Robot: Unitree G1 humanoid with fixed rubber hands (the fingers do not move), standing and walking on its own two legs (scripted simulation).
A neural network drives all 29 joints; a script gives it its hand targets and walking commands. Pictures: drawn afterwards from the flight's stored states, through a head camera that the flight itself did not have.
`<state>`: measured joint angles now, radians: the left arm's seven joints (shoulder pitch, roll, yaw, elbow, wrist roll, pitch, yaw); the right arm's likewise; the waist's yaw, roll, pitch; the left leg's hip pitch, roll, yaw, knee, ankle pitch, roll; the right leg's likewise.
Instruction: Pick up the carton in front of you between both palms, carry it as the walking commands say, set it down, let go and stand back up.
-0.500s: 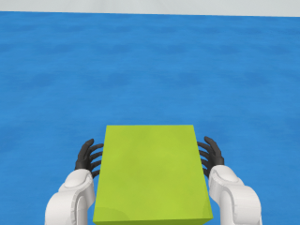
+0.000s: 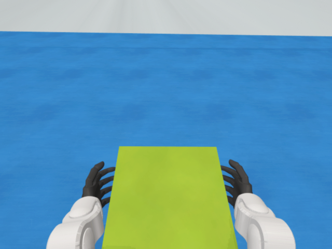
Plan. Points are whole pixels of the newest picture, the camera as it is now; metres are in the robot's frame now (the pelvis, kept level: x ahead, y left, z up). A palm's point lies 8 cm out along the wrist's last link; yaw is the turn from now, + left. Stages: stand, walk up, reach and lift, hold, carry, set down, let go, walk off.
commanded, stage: carry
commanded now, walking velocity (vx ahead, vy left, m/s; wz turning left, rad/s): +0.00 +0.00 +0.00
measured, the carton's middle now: (167, 213) +0.23 +0.00 +0.03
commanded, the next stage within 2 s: hold in 1.72 s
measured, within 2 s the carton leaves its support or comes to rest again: neither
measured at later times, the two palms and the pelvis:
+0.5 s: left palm (102, 186) +0.27 +0.15 +0.07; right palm (232, 188) +0.26 -0.15 +0.07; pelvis +0.04 +0.01 +0.00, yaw -2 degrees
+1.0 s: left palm (109, 196) +0.28 +0.14 +0.02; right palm (230, 198) +0.26 -0.16 +0.03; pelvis +0.00 +0.00 +0.00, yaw -2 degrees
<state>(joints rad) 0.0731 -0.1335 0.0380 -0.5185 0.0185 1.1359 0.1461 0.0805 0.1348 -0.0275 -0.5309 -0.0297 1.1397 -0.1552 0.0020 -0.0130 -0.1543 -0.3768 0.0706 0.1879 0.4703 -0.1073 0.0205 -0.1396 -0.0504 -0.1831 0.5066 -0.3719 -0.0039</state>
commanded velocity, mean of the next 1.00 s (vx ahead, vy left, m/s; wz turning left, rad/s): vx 0.00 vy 0.00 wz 0.00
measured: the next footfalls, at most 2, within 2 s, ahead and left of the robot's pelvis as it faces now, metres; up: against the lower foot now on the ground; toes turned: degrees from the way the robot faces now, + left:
none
